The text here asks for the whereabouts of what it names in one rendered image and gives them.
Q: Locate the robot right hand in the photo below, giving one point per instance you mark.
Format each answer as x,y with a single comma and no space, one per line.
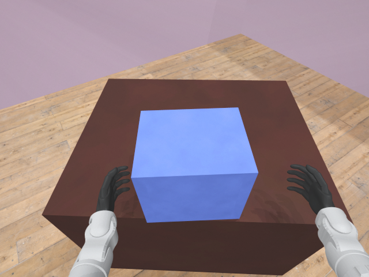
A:
315,190

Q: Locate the pedestal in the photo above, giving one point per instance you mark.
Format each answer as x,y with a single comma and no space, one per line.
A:
276,230

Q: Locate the robot left forearm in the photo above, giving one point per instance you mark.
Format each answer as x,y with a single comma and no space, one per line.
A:
96,256

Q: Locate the robot right forearm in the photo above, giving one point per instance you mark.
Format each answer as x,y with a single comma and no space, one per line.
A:
345,255

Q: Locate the carton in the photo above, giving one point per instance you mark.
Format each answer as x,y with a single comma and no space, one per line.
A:
192,164

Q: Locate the robot left hand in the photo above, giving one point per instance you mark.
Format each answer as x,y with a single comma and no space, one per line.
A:
108,192

